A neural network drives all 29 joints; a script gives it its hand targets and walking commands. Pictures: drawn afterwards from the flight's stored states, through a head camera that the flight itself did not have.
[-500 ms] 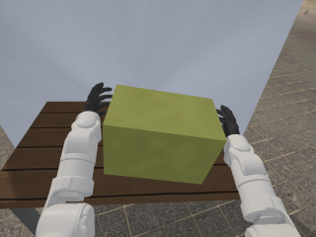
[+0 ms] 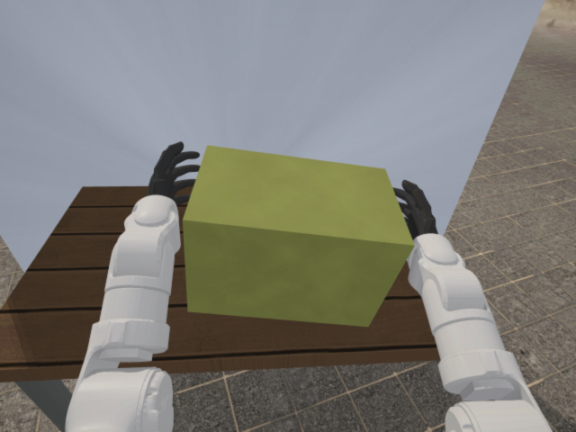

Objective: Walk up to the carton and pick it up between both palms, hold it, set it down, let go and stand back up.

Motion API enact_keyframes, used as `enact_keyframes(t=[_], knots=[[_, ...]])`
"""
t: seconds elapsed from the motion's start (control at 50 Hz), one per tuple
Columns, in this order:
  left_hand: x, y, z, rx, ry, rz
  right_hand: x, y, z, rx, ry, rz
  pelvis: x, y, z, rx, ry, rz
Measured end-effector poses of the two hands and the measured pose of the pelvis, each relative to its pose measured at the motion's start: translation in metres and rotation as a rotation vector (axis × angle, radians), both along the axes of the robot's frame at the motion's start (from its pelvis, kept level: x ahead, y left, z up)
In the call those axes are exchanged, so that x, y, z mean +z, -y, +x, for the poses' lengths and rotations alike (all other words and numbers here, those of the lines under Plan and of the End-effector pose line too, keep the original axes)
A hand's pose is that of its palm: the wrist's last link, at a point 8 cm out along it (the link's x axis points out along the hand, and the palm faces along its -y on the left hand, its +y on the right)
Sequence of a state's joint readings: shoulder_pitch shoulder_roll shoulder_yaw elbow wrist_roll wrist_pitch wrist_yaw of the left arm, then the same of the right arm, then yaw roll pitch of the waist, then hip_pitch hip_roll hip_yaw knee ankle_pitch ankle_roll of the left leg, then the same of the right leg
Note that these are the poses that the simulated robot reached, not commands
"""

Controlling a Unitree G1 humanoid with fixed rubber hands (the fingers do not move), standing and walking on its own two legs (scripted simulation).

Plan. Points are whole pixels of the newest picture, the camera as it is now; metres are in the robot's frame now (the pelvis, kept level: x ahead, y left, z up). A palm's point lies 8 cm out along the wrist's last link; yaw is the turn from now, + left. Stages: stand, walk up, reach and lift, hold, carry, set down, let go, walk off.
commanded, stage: hold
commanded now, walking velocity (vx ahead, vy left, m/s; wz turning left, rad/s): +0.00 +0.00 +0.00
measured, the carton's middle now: (289, 238) +0.36 +0.02 +0.13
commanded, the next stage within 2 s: none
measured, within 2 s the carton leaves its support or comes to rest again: neither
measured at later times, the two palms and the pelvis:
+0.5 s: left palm (160, 189) +0.35 +0.19 +0.21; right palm (424, 227) +0.35 -0.16 +0.17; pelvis -0.01 +0.00 +0.00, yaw +0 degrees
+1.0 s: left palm (157, 192) +0.34 +0.19 +0.21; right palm (424, 227) +0.35 -0.16 +0.17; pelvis -0.01 +0.00 +0.00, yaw +0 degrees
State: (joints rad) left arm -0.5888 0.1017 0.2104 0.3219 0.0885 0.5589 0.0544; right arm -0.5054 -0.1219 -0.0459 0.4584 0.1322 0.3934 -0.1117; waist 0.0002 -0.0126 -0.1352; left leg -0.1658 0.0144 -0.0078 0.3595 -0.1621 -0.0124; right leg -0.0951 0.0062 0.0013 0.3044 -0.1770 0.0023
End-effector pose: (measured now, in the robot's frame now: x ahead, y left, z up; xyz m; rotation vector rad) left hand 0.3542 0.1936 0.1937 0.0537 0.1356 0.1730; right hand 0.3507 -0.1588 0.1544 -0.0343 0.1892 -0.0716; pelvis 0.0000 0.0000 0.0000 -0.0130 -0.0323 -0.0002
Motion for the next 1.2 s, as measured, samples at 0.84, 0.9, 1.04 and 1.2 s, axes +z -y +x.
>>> enact_keyframes(t=[0.84,0.9,1.04,1.2], knots=[[0.014,-0.001,-0.009,0.01,0.003,0.011,0.019,-0.001,-0.002,0.006,0.019,0.023,0.0,0.002,-0.006,0.0,0.014,0.003],[0.015,-0.001,-0.01,0.009,0.004,0.01,0.02,-0.001,-0.004,0.005,0.02,0.023,0.0,0.002,-0.007,0.0,0.015,0.002],[0.019,-0.001,-0.01,0.007,0.004,0.012,0.02,0.0,-0.005,0.004,0.021,0.024,0.0,0.002,-0.008,0.0,0.017,0.002],[0.018,0.0,-0.009,0.005,0.0,0.016,0.019,0.0,-0.004,0.003,0.019,0.025,0.0,0.002,-0.007,0.0,0.016,0.003]])
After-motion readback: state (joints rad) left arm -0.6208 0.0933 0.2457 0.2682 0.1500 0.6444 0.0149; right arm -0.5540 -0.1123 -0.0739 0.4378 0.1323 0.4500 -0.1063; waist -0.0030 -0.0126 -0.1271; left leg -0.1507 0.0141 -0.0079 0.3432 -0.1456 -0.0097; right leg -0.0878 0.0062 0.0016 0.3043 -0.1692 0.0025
